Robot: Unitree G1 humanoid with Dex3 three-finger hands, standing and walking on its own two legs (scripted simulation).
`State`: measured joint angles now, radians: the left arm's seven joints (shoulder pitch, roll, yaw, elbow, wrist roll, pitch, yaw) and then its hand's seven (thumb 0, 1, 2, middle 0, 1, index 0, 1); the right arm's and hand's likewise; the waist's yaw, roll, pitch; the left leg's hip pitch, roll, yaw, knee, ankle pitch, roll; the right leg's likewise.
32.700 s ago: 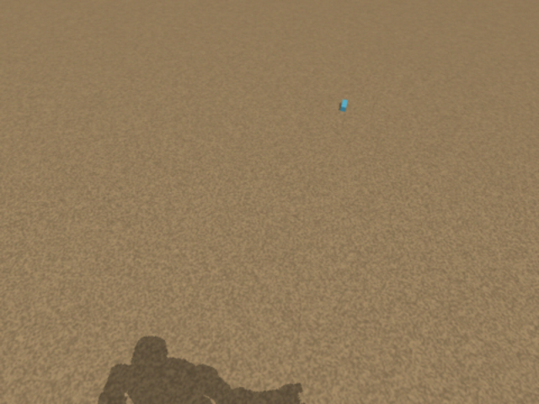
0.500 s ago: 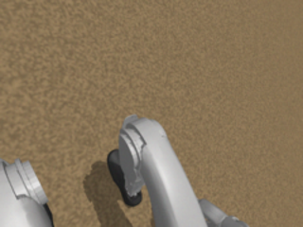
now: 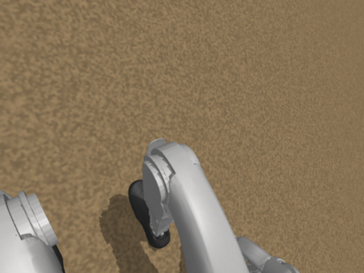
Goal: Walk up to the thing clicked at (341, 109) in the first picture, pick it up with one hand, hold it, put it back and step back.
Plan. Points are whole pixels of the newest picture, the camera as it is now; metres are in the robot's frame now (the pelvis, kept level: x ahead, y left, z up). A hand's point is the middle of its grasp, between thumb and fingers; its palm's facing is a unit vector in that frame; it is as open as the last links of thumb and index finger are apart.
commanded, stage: close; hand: left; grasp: from above
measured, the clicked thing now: out of the picture +0.44 +0.32 -0.29
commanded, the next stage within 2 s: settle in 0.20 s
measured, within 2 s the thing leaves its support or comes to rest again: leaves its support in 0.70 s
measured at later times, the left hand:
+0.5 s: hand out of the picture +0.43 +0.32 -0.26, palm faces -0.41 -0.18 -0.89, open 6.4 cm
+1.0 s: hand out of the picture +0.43 +0.33 -0.19, palm faces -0.38 -0.15 -0.91, open 6.3 cm
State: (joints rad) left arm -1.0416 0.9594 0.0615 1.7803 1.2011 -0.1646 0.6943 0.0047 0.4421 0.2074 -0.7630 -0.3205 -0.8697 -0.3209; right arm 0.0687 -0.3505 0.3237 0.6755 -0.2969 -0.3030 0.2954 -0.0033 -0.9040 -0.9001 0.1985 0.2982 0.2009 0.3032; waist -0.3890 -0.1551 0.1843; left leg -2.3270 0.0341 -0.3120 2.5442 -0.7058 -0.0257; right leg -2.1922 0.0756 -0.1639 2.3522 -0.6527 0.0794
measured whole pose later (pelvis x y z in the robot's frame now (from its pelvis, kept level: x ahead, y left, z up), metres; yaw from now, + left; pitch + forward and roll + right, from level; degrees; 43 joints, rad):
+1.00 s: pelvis +0.01 +0.00 +0.01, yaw +4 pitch +32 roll -11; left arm -0.93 0.75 0.07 1.48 1.17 -0.09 0.50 0.02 0.52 0.00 -1.08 -0.03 -1.13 -0.02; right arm 0.15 -0.32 0.13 0.74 -0.19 -0.19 0.27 0.00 -0.92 -0.90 0.20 0.30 0.20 0.30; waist -0.28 -0.03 -0.01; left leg -2.37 0.03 -0.23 2.48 -0.69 -0.03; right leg -2.26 0.04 -0.10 2.35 -0.68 0.05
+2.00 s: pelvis +0.00 -0.01 +0.13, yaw +11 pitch +33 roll -6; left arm -0.63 0.57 -0.05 0.89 1.03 -0.04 0.12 0.01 0.52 0.09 -1.00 -0.16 -1.03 -0.14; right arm 0.16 -0.27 -0.02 0.67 -0.02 0.03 0.06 0.00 -0.91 -0.90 0.20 0.30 0.20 0.30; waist -0.11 0.04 -0.18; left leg -2.02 0.03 -0.11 2.06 -0.63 -0.01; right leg -1.95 0.00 -0.03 2.01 -0.64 0.04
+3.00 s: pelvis +0.06 +0.00 +0.41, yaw +14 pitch +12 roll -1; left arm -0.34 0.38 -0.18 0.82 0.98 0.07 0.15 0.00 0.48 0.17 -1.00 -0.16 -1.02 -0.16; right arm 0.25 -0.24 -0.04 0.75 0.04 -0.01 -0.05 0.00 -0.90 -0.90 0.20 0.30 0.20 0.30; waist -0.06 0.03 -0.09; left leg -0.74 0.04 0.00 0.93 -0.40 -0.01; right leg -0.71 -0.02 0.00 0.90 -0.40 0.03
